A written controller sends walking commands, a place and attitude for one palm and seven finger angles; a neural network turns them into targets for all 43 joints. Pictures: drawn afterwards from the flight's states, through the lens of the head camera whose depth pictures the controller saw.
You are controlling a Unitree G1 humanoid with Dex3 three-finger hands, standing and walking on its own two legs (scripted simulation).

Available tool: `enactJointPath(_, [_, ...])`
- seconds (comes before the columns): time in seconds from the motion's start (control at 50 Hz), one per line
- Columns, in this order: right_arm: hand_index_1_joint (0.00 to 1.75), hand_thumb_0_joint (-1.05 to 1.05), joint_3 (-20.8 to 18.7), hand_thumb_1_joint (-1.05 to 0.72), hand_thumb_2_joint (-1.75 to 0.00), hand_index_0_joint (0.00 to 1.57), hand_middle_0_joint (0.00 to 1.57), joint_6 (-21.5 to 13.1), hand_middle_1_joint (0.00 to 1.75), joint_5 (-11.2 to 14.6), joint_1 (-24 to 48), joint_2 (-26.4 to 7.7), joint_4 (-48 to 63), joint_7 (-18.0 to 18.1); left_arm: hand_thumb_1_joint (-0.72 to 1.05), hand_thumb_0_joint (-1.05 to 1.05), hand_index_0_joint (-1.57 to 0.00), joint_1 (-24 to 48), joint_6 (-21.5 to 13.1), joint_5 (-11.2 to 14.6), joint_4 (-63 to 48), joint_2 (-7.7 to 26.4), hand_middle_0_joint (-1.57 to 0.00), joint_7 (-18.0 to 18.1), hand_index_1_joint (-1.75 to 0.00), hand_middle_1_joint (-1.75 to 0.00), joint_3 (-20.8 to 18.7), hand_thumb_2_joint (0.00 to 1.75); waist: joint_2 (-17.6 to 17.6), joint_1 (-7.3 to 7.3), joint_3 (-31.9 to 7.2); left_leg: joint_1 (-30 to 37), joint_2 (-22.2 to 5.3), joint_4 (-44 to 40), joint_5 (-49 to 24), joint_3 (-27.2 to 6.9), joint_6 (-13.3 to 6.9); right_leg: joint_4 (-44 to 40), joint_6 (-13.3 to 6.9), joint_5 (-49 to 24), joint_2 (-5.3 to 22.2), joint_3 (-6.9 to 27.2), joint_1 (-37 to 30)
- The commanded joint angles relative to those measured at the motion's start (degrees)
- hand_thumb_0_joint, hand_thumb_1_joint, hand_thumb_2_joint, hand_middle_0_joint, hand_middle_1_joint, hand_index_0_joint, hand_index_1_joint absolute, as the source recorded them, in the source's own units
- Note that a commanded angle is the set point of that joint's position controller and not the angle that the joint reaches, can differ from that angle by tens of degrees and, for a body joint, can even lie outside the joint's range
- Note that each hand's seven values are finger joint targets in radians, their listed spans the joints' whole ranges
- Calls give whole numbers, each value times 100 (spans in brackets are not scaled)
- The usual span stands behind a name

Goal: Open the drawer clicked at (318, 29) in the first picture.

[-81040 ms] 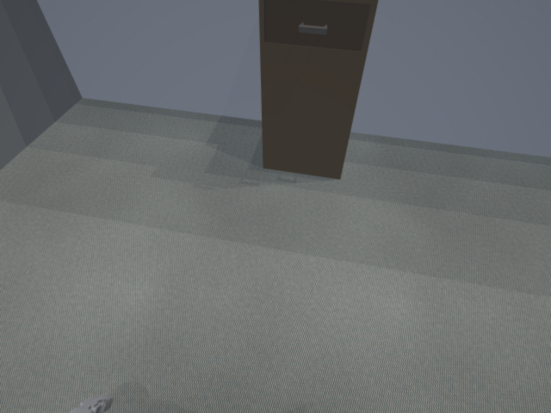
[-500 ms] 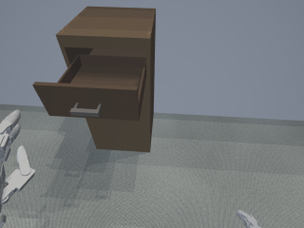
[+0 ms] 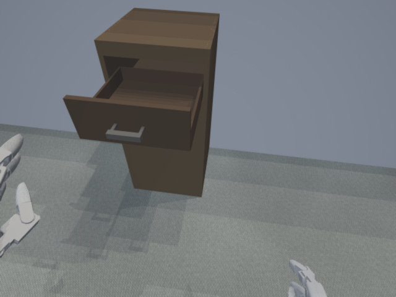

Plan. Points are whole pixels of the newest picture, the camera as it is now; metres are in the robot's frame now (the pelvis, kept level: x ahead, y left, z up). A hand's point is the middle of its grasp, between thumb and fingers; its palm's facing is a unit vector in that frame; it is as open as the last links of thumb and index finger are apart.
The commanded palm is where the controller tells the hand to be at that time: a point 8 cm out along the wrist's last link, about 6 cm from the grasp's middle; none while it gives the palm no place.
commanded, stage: stop stepping back and stand still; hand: left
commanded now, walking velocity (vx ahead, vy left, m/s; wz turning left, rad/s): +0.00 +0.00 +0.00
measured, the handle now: (126, 132) +0.57 +0.24 +0.00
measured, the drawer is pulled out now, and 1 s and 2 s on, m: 0.30 0.30 0.30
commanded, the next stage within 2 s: let the arm hang, fingers relaxed in 0.08 s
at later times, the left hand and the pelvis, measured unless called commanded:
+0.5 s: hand out of the picture +0.05 +0.18 -0.16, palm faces +0.04 -0.98 -0.17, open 7.0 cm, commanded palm none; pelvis -0.01 +0.01 +0.01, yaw +0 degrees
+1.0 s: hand out of the picture -0.01 +0.18 -0.16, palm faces +0.03 -0.98 -0.19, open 7.3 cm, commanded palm none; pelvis +0.00 +0.01 +0.01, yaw -1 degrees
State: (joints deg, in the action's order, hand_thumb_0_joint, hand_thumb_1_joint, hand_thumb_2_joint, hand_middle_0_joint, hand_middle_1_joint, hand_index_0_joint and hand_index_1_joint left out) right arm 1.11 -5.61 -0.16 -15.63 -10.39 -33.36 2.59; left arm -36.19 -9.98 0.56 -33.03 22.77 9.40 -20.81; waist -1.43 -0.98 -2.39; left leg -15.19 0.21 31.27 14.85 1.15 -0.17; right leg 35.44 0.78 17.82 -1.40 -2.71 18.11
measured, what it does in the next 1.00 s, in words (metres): stands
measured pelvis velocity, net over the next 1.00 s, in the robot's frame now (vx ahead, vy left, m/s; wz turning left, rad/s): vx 0.00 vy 0.01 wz -0.02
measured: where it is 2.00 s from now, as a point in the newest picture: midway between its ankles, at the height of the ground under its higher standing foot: outside the picture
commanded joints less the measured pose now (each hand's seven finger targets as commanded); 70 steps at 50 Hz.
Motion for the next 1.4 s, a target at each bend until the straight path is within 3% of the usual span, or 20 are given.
enactJointPath(0.0, [30, 0, -284, -90, -90, 20, 20, -322, 30, 45, 832, -831, 710, 41, 90, 0, -20, 411, -313, 85, -805, 725, -20, 47, -30, -30, -531, 90, 14, -54, 415, -874, -332, -424, 176, -420, -195, -1575, -246, -929, 610, 1143, -641])
enactJointPath(0.04, [30, 0, -373, -90, -90, 20, 20, -256, 30, 113, 808, -824, 647, -40, 90, 0, -20, 393, -314, 135, -994, 738, -20, 52, -30, -30, -506, 90, -472, -27, -85, -380, -99, 518, 246, -176, -72, -2246, -410, -365, 1251, 2208, -462])
enactJointPath(0.06, [30, 0, -345, -90, -90, 20, 20, -201, 30, 105, 809, -758, 653, -56, 90, 0, -20, 351, -314, 124, -1060, 691, -20, 66, -30, -30, -423, 90, -382, -22, -73, -489, -78, 672, 416, -230, -75, -2413, -460, -142, 1471, 2310, -570])
enactJointPath(0.1, [30, 0, -301, -90, -90, 20, 20, -162, 30, 57, 817, -703, 666, -55, 90, 0, -20, 213, -335, 106, -1191, 770, -20, 103, -30, -30, -509, 90, -261, -6, -167, -209, -159, 180, 272, -292, -109, -2243, -591, -157, 1400, 1926, -621])
enactJointPath(0.14, [30, 0, -293, -90, -90, 20, 20, -161, 30, 19, 879, -775, 667, 0, 90, 0, -20, 99, -331, 121, -1322, 864, -20, 137, -30, -30, -589, 90, 24, 21, -195, 421, -248, -612, -242, -316, -140, -1945, -441, -341, 953, 1373, -439])
enactJointPath(0.16, [30, 0, -608, -90, -90, 20, 20, -394, 30, -52, 718, -1529, -844, -468, 90, 0, -20, 889, 491, -431, 3652, -204, -20, -686, -30, -30, 1622, 90, 439, -307, 258, 3, -587, 273, -1350, -849, -188, -687, -427, -1385, 954, 633, 484])
enactJointPath(0.18, [30, 0, -510, -90, -90, 20, 20, -71, 30, -17, 275, -1155, -781, -411, 90, 0, -20, 702, 847, -300, 3839, -353, -20, -826, -30, -30, 1408, 90, 584, -136, 26, 0, -712, -120, -1457, -817, -218, -490, -322, -1347, 619, 668, 277])
enactJointPath(0.22, [30, 0, -372, -90, -90, 20, 20, 138, 30, -48, 333, -983, -584, -331, 90, 0, -20, 1118, 933, -252, 4240, -499, -20, -889, -30, -30, 1526, 90, 157, -6, -56, -549, -773, -306, -1409, -1059, -417, -292, -253, -1001, 426, 398, -154])
enactJointPath(0.24, [30, 0, -363, -90, -90, 20, 20, 174, 30, -83, 337, -979, -569, -306, 90, 0, -20, 1349, 931, -265, 4558, -455, -20, -896, -30, -30, 1574, 90, -445, 20, -190, -482, -750, -246, -1682, -1089, -410, -326, -278, -1282, 427, 435, -356])
enactJointPath(0.26, [30, 0, -354, -90, -90, 20, 20, 215, 30, -88, 326, -1035, -584, -266, 90, 0, -20, 1436, 939, -259, 4900, -432, -20, -901, -30, -30, 1590, 90, -782, 65, -336, -432, -623, -126, -1818, -978, -378, -456, -328, -1760, 539, 580, -672])
enactJointPath(0.3, [30, 0, -357, -90, -90, 20, 20, 343, 30, -83, 301, -1017, -720, -219, 90, 0, -20, 1691, 965, -235, 5705, -241, -20, -895, -30, -30, 1598, 90, -829, 54, -414, -161, -267, 37, -1216, -613, -224, -784, -527, -2273, 904, 983, -868])
enactJointPath(0.32, [30, 0, -334, -90, -90, 20, 20, 414, 30, -92, 271, -949, -845, -206, 90, 0, -20, 1865, 989, -215, 6130, -208, -20, -879, -30, -30, 1636, 90, -633, 14, -334, 10, -199, -82, -938, -555, -180, -945, -586, -2068, 976, 1060, -764])
enactJointPath(0.36, [30, 0, -242, -90, -90, 20, 20, 497, 30, -120, 314, -818, -1120, -193, 90, 0, -20, 2130, 1058, -176, 6876, -263, -20, -856, -30, -30, 1720, 90, 445, 27, 81, 10, -382, -616, -967, -758, -215, -1014, -475, -1203, 684, 888, -570])
enactJointPath(0.42, [30, 0, -179, -90, -90, 20, 20, 523, 30, -103, 346, -811, -1476, -145, 90, 0, -20, 2085, 1062, -146, 7817, -315, -20, -860, -30, -30, 1781, 90, 814, 148, 362, -328, -504, -1118, -363, -895, -251, -1298, -374, -625, 496, 832, -926])
enactJointPath(0.48, [30, 0, -189, -90, -90, 20, 20, 554, 30, -122, 40, -655, -1823, -98, 90, 0, -20, 1925, 1037, -144, 8413, -519, -20, -842, -30, -30, 1745, 90, 1110, 132, 250, -171, -458, -1229, 119, -793, -224, -1554, -428, -439, 519, 826, -1030])
enactJointPath(0.52, [30, 0, -200, -90, -90, 20, 20, 575, 30, -111, -108, -580, -2000, -85, 90, 0, -20, 1879, 1024, -129, 8702, -537, -20, -848, -30, -30, 1781, 90, 1038, 128, 316, -153, -446, -1293, 316, -767, -220, -1635, -439, -399, 516, 813, -995])
enactJointPath(0.56, [30, 0, -220, -90, -90, 20, 20, 594, 30, -90, -331, -550, -2158, -67, 90, 0, -20, 1869, 1013, -126, 8923, -605, -20, -835, -30, -30, 1823, 90, 538, 89, 441, -54, -510, -1308, 263, -783, -241, -1729, -425, -363, 521, 788, -900])
enactJointPath(0.68, [30, 0, -215, -90, -90, 20, 20, 613, 30, -77, -771, -349, -2552, -48, 90, 0, -20, 1671, 990, -105, 9377, -723, -20, -785, -30, -30, 1891, 90, 131, 37, 621, 91, -460, -1253, 207, -667, -255, -1903, -433, -15, 542, 896, -648])
enactJointPath(1.08, [30, 0, -196, -90, -90, 20, 20, 571, 30, -100, -1032, 56, -2890, -16, 90, 0, -20, 1556, 978, -117, 9575, -1001, -20, -718, -30, -30, 1856, 90, 375, 49, 971, 40, -430, -1243, 105, -517, -234, -1791, -435, -149, 526, 923, -372])
enactJointPath(1.38, [30, 0, -202, -90, -90, 20, 20, 527, 30, -79, -966, -12, -2897, 5, 90, 0, -20, 1604, 934, -99, 9575, -1033, -20, -712, -30, -30, 1862, 90, 243, 27, 737, 354, -498, -1253, -354, -491, -206, -1736, -430, -725, 531, 903, -636])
